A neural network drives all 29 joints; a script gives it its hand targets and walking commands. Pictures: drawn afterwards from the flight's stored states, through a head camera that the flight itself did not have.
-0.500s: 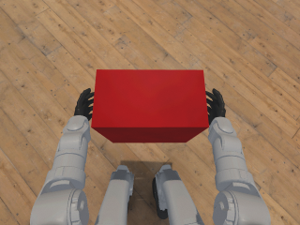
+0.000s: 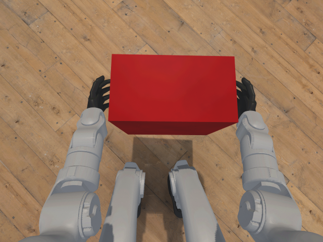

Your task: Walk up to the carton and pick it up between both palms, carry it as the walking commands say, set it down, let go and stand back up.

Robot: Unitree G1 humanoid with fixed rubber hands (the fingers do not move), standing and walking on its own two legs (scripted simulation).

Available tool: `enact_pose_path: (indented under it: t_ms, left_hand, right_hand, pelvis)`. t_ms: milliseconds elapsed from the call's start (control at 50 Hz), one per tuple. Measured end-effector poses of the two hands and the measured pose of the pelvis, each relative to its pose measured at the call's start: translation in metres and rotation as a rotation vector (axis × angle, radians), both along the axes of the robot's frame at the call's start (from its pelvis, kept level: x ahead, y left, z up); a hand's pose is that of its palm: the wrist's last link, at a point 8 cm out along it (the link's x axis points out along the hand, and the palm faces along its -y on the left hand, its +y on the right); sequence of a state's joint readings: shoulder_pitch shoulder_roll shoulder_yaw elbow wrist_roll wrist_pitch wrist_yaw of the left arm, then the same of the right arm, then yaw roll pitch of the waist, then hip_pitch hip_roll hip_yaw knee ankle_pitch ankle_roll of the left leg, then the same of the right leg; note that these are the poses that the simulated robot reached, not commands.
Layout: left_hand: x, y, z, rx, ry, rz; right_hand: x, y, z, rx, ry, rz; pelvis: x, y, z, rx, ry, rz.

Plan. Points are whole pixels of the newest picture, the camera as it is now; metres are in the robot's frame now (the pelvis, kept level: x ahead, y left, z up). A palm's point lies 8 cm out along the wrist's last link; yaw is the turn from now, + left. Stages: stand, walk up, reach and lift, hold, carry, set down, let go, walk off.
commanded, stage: set down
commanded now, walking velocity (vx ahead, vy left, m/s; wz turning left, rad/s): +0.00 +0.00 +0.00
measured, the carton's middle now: (169, 103) +0.45 -0.05 -0.19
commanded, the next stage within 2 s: none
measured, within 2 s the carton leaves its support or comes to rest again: neither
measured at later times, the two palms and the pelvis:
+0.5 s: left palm (97, 104) +0.45 +0.16 -0.19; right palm (224, 106) +0.44 -0.21 -0.18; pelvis -0.02 -0.03 -0.08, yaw +2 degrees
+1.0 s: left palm (104, 110) +0.45 +0.17 -0.29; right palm (212, 109) +0.45 -0.21 -0.27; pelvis -0.05 -0.01 -0.15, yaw +0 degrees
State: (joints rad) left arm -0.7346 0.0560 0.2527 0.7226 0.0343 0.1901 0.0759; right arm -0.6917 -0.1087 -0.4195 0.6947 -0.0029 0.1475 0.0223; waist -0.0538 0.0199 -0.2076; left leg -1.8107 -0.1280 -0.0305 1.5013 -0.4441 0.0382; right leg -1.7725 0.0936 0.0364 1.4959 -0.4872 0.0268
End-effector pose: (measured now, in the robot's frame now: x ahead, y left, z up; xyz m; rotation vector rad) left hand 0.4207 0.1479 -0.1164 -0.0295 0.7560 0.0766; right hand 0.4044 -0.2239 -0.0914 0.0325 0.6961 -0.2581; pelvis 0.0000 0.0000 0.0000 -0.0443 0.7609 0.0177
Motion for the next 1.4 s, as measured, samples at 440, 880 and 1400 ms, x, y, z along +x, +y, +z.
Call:
enact_pose_path:
  t_ms: [440,880,1400]
  left_hand:
    - [0.02,0.021,-0.057,0.076,0.016,0.031]
    - [0.031,0.021,-0.152,0.055,-0.007,0.015]
    - [0.062,0.005,-0.214,0.053,-0.05,0.025]
  right_hand:
    - [0.035,0.02,-0.081,0.056,0.017,0.054]
    - [0.037,0.02,-0.171,0.022,-0.002,0.049]
    - [0.053,0.005,-0.25,0.076,-0.063,-0.002]
  pelvis:
    - [-0.019,-0.029,-0.072,0.047,0.012,-0.012]
    - [-0.043,-0.01,-0.131,0.016,-0.036,-0.008]
    - [-0.052,-0.024,-0.17,0.05,-0.218,-0.009]
